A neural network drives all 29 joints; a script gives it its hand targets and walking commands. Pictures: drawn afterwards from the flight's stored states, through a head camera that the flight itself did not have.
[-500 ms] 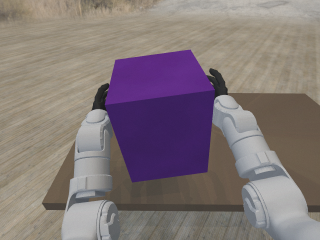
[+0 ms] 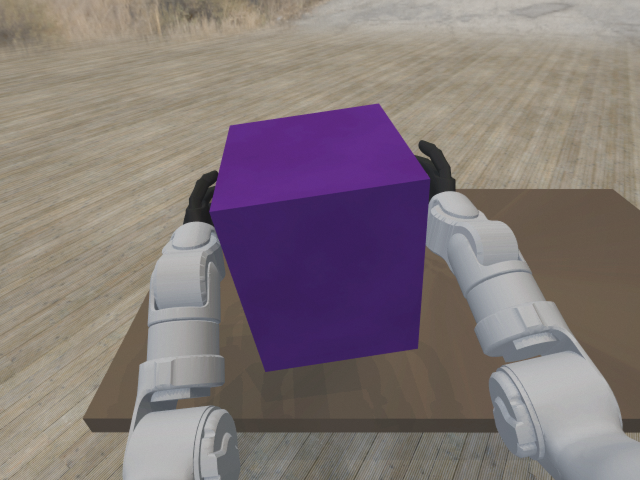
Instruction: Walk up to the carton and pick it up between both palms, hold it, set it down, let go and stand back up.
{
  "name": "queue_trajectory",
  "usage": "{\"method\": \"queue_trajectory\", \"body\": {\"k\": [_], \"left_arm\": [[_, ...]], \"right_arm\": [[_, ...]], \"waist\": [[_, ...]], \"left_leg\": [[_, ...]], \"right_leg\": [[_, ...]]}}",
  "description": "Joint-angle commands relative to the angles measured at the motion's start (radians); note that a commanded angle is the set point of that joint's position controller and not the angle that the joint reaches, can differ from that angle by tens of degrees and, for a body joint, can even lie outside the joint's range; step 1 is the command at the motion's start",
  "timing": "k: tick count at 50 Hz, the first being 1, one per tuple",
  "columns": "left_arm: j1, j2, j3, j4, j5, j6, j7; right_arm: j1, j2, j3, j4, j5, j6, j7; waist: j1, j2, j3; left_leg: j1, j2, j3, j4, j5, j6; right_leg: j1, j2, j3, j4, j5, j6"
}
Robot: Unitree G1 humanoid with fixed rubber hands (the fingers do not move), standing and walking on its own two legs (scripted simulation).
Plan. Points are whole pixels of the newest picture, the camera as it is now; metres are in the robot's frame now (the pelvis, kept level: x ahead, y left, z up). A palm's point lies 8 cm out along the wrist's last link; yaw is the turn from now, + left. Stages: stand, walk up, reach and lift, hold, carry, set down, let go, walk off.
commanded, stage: hold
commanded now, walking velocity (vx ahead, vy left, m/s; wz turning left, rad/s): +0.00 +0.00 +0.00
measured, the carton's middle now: (322, 235) +0.38 -0.01 +0.18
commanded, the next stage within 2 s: none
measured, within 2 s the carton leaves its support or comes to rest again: neither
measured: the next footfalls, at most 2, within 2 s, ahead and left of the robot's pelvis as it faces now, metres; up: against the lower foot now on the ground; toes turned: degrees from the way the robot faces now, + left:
none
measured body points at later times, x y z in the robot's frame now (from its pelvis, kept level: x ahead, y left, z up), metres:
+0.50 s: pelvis -0.01 +0.00 +0.00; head -0.08 +0.02 +0.45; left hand +0.37 +0.15 +0.21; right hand +0.38 -0.15 +0.23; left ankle +0.02 +0.11 -0.75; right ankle +0.00 -0.13 -0.75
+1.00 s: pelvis +0.00 +0.00 +0.00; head -0.07 +0.02 +0.44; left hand +0.37 +0.15 +0.20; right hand +0.38 -0.15 +0.23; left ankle +0.02 +0.11 -0.75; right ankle +0.00 -0.13 -0.75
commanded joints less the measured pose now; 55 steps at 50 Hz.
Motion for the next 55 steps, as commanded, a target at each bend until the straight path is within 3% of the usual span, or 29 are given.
{"method": "queue_trajectory", "body": {"k": [1, 2, 3, 4, 6, 9, 12, 13, 15, 18, 21, 23, 24, 25, 30, 34, 35, 36, 38, 39, 42, 45, 46, 48, 51, 53, 55], "left_arm": [[-0.87, -0.605, -0.537, -0.256, -0.155, -0.102, -0.129], [-0.851, -0.596, -0.521, -0.248, -0.149, -0.099, -0.13], [-0.833, -0.599, -0.53, -0.28, -0.138, -0.096, -0.131], [-0.834, -0.595, -0.531, -0.285, -0.136, -0.093, -0.134], [-0.851, -0.61, -0.586, -0.368, -0.156, -0.099, -0.132], [-0.821, -0.591, -0.572, -0.355, -0.145, -0.095, -0.133], [-0.851, -0.582, -0.553, -0.299, -0.133, -0.088, -0.141], [-0.867, -0.595, -0.573, -0.329, -0.129, -0.093, -0.139], [-0.874, -0.583, -0.553, -0.313, -0.131, -0.089, -0.141], [-0.912, -0.616, -0.585, -0.282, -0.159, -0.093, -0.133], [-0.921, -0.61, -0.538, -0.212, -0.139, -0.096, -0.127], [-0.904, -0.611, -0.533, -0.175, -0.134, -0.093, -0.135], [-0.918, -0.611, -0.524, -0.171, -0.134, -0.095, -0.136], [-0.932, -0.616, -0.528, -0.148, -0.141, -0.092, -0.134], [-0.913, -0.622, -0.53, -0.214, -0.153, -0.102, -0.128], [-0.898, -0.608, -0.516, -0.187, -0.137, -0.099, -0.128], [-0.872, -0.604, -0.513, -0.193, -0.132, -0.096, -0.132], [-0.901, -0.59, -0.517, -0.23, -0.141, -0.102, -0.136], [-0.891, -0.6, -0.536, -0.259, -0.151, -0.103, -0.136], [-0.897, -0.604, -0.554, -0.267, -0.157, -0.103, -0.133], [-0.907, -0.625, -0.553, -0.253, -0.136, -0.098, -0.135], [-0.939, -0.614, -0.542, -0.249, -0.149, -0.105, -0.129], [-0.906, -0.604, -0.526, -0.197, -0.145, -0.097, -0.133], [-0.903, -0.616, -0.538, -0.196, -0.131, -0.097, -0.135], [-0.892, -0.645, -0.587, -0.278, -0.178, -0.113, -0.12], [-0.85, -0.64, -0.604, -0.311, -0.18, -0.109, -0.118], [-0.841, -0.612, -0.57, -0.287, -0.162, -0.108, -0.12]], "right_arm": [[-0.777, 0.75, 0.375, -0.405, 0.146, -0.009, 0.092], [-0.789, 0.753, 0.394, -0.434, 0.151, -0.014, 0.09], [-0.764, 0.761, 0.404, -0.427, 0.145, -0.012, 0.088], [-0.744, 0.751, 0.397, -0.425, 0.137, -0.012, 0.085], [-0.754, 0.762, 0.425, -0.5, 0.147, -0.017, 0.082], [-0.69, 0.752, 0.412, -0.462, 0.124, -0.007, 0.081], [-0.707, 0.741, 0.368, -0.423, 0.096, -0.003, 0.09], [-0.692, 0.761, 0.363, -0.409, 0.082, -0.007, 0.094], [-0.717, 0.754, 0.361, -0.411, 0.084, -0.011, 0.1], [-0.768, 0.756, 0.349, -0.396, 0.076, -0.021, 0.11], [-0.78, 0.751, 0.32, -0.347, 0.049, -0.023, 0.117], [-0.769, 0.76, 0.309, -0.306, 0.047, -0.026, 0.116], [-0.807, 0.769, 0.308, -0.313, 0.039, -0.027, 0.119], [-0.831, 0.769, 0.302, -0.315, 0.044, -0.032, 0.122], [-0.819, 0.786, 0.351, -0.355, 0.078, -0.033, 0.112], [-0.803, 0.767, 0.362, -0.353, 0.078, -0.023, 0.102], [-0.77, 0.771, 0.345, -0.334, 0.07, -0.018, 0.099], [-0.793, 0.798, 0.378, -0.377, 0.093, -0.021, 0.095], [-0.781, 0.794, 0.369, -0.395, 0.101, -0.026, 0.096], [-0.769, 0.791, 0.374, -0.392, 0.101, -0.025, 0.095], [-0.748, 0.773, 0.335, -0.345, 0.083, -0.014, 0.1], [-0.764, 0.782, 0.353, -0.35, 0.08, -0.013, 0.107], [-0.773, 0.777, 0.333, -0.348, 0.081, -0.008, 0.106], [-0.754, 0.765, 0.312, -0.286, 0.07, -0.006, 0.112], [-0.78, 0.779, 0.373, -0.43, 0.107, -0.03, 0.105], [-0.765, 0.772, 0.402, -0.467, 0.116, -0.028, 0.097], [-0.738, 0.77, 0.393, -0.426, 0.104, -0.02, 0.094]], "waist": [[0.003, 0.046, -0.415], [0.013, 0.022, -0.423], [0.023, 0.033, -0.417], [0.005, 0.041, -0.442], [0.003, 0.061, -0.471], [0.001, 0.047, -0.424], [-0.009, 0.053, -0.359], [-0.012, 0.071, -0.368], [-0.004, 0.035, -0.365], [-0.018, 0.072, -0.394], [-0.001, 0.045, -0.351], [-0.006, 0.056, -0.331], [0.011, 0.051, -0.348], [0.002, 0.074, -0.36], [0.013, 0.038, -0.442], [0.022, 0.039, -0.424], [0.008, 0.025, -0.406], [0.022, 0.012, -0.438], [0.026, 0.056, -0.431], [0.011, 0.053, -0.433], [-0.013, 0.06, -0.376], [0.002, 0.052, -0.357], [0.001, 0.047, -0.343], [-0.007, 0.081, -0.329], [-0.018, 0.062, -0.468], [-0.002, 0.062, -0.505], [0.006, 0.05, -0.439]], "left_leg": [[0.197, -0.049, -0.001, -0.013, 0.375, -0.06], [0.197, -0.052, -0.001, -0.012, 0.385, -0.05], [0.206, -0.054, -0.003, -0.006, 0.418, -0.054], [0.226, -0.058, -0.001, -0.003, 0.416, -0.053], [0.237, -0.055, -0.004, 0.006, 0.451, -0.068], [0.225, -0.063, 0.002, 0.0, 0.415, -0.058], [0.169, -0.047, 0.008, -0.052, 0.271, -0.055], [0.189, -0.055, 0.01, -0.046, 0.284, -0.054], [0.17, -0.048, 0.002, -0.045, 0.253, -0.04], [0.157, -0.04, 0.006, -0.05, 0.235, -0.046], [0.144, -0.031, 0.006, -0.062, 0.179, -0.034], [0.146, -0.036, 0.014, -0.069, 0.171, -0.035], [0.127, -0.042, 0.018, -0.076, 0.143, -0.032], [0.115, -0.037, 0.025, -0.08, 0.131, -0.032], [0.175, -0.048, 0.012, -0.033, 0.257, -0.032], [0.162, -0.052, 0.011, -0.034, 0.236, -0.029], [0.175, -0.054, 0.013, -0.04, 0.241, -0.028], [0.17, -0.057, 0.017, -0.033, 0.253, -0.029], [0.157, -0.054, 0.014, -0.023, 0.292, -0.039], [0.173, -0.057, 0.013, -0.017, 0.311, -0.04], [0.169, -0.053, -0.003, -0.035, 0.265, -0.05], [0.131, -0.051, 0.005, -0.043, 0.233, -0.047], [0.111, -0.048, 0.003, -0.058, 0.208, -0.041], [0.148, -0.042, 0.01, -0.051, 0.229, -0.053], [0.198, -0.053, -0.003, -0.006, 0.338, -0.054], [0.217, -0.051, -0.006, 0.012, 0.405, -0.064], [0.202, -0.053, -0.001, -0.004, 0.366, -0.05]], "right_leg": [[0.065, 0.078, -0.008, -0.003, 0.315, 0.052], [0.084, 0.08, -0.007, 0.0, 0.34, 0.056], [0.089, 0.082, -0.003, -0.002, 0.374, 0.055], [0.1, 0.081, 0.003, -0.003, 0.39, 0.057], [0.086, 0.088, -0.005, 0.013, 0.41, 0.06], [0.073, 0.079, -0.006, -0.002, 0.401, 0.062], [0.038, 0.065, -0.008, -0.021, 0.23, 0.056], [0.024, 0.067, -0.02, -0.023, 0.226, 0.049], [0.031, 0.064, -0.007, -0.023, 0.197, 0.046], [0.037, 0.065, -0.014, -0.018, 0.156, 0.039], [-0.005, 0.061, -0.012, -0.032, 0.087, 0.035], [-0.013, 0.056, -0.001, -0.042, 0.077, 0.032], [-0.011, 0.056, -0.004, -0.045, 0.049, 0.035], [0.0, 0.055, -0.001, -0.037, 0.056, 0.03], [0.025, 0.07, -0.001, -0.016, 0.198, 0.044], [0.034, 0.066, 0.006, -0.017, 0.201, 0.056], [0.029, 0.066, 0.01, -0.02, 0.217, 0.047], [0.054, 0.069, 0.002, -0.011, 0.246, 0.06], [0.064, 0.064, 0.005, -0.001, 0.28, 0.058], [0.071, 0.067, 0.0, 0.007, 0.301, 0.058], [0.019, 0.063, 0.0, -0.014, 0.219, 0.055], [0.023, 0.066, 0.003, -0.011, 0.189, 0.053], [0.028, 0.055, 0.007, -0.023, 0.176, 0.048], [-0.005, 0.065, -0.004, -0.028, 0.155, 0.041], [0.039, 0.071, -0.002, 0.007, 0.3, 0.046], [0.064, 0.082, -0.008, 0.008, 0.379, 0.052], [0.074, 0.077, -0.013, 0.005, 0.346, 0.061]]}}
